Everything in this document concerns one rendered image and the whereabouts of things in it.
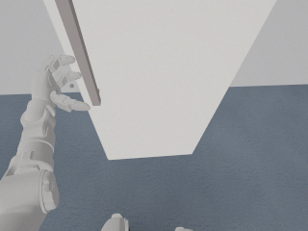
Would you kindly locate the handle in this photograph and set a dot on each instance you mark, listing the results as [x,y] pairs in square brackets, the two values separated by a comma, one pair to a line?
[74,34]

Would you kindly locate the robot left forearm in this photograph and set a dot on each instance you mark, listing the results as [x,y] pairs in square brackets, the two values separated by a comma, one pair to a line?
[37,143]

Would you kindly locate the robot left thigh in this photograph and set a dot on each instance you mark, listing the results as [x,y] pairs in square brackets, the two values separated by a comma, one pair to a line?
[116,224]

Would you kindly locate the robot left upper arm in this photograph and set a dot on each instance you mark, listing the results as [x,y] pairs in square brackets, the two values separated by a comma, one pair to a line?
[26,198]

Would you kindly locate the robot left shin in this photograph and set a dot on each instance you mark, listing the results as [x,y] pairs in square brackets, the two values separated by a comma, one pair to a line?
[117,215]

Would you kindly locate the fridge door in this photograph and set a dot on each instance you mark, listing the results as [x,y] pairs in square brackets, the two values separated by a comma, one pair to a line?
[162,67]

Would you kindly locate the left robot hand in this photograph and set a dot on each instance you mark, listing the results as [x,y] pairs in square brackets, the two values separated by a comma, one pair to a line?
[46,87]

